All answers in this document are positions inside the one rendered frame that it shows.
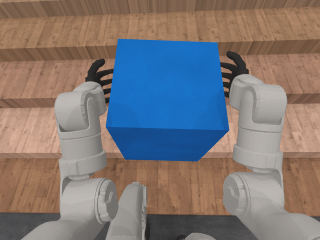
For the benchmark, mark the robot left upper arm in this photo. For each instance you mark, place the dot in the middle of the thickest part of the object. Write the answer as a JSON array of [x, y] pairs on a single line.
[[86, 206]]

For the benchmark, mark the robot left shin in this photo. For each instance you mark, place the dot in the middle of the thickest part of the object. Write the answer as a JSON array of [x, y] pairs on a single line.
[[143, 218]]

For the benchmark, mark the left robot thigh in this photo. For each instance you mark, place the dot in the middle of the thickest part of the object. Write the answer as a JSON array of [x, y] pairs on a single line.
[[127, 224]]

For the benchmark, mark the robot right upper arm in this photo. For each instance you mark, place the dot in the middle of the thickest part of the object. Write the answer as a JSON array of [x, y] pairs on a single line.
[[257, 200]]

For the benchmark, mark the left robot forearm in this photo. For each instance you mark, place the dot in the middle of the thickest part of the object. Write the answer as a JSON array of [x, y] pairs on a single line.
[[78, 126]]

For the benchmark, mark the robot right hand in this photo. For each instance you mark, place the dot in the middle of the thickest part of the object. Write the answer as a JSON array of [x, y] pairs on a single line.
[[240, 69]]

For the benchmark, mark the right robot forearm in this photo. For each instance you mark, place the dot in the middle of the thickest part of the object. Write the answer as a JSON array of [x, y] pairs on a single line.
[[261, 119]]

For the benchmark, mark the robot left hand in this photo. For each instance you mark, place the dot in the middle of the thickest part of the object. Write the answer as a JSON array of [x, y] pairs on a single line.
[[94, 76]]

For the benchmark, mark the carton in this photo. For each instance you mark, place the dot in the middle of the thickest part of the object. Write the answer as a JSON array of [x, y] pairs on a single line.
[[167, 100]]

